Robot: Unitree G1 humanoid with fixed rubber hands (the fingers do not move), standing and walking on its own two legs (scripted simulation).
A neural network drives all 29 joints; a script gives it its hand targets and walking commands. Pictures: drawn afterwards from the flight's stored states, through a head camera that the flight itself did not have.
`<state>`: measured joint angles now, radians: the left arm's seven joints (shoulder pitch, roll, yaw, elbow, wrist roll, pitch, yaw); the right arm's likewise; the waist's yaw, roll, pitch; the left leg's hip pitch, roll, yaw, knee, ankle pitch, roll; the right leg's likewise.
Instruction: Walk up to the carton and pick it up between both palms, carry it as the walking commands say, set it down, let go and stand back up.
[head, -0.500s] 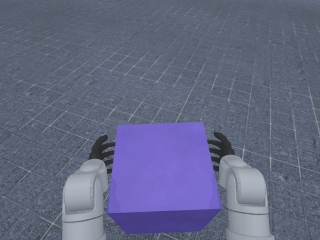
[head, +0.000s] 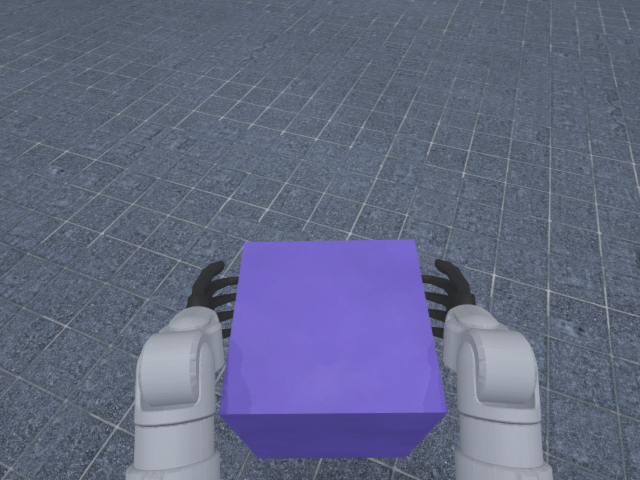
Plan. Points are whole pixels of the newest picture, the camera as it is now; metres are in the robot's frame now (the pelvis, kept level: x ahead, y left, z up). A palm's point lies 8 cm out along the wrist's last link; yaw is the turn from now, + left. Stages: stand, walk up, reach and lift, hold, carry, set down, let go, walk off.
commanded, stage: carry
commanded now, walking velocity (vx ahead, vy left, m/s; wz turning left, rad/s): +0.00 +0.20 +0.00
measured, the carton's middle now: (330, 357) +0.28 +0.00 -0.02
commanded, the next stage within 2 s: none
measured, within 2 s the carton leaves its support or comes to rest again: neither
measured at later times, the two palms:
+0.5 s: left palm (119, 314) +0.28 +0.24 +0.09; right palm (377, 319) +0.28 -0.05 +0.09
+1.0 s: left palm out of the picture +0.27 +0.39 +0.08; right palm (237, 340) +0.25 +0.10 +0.09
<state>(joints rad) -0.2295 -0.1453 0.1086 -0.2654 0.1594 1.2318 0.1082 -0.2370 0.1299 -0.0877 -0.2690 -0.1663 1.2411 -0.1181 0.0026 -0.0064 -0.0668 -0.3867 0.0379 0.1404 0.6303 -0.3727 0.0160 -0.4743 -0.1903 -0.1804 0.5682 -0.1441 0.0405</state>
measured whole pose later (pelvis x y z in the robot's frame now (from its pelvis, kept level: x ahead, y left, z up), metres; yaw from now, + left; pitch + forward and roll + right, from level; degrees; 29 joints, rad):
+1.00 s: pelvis -0.02 +0.26 +0.00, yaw -2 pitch +5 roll +1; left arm -0.23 -0.15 0.10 -0.29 0.16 1.21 0.13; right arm -0.23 0.15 -0.08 -0.30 -0.15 1.21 -0.17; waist -0.03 -0.04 -0.07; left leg -0.39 0.04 0.12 0.55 -0.22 -0.03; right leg -0.42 -0.29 -0.10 0.65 -0.33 0.14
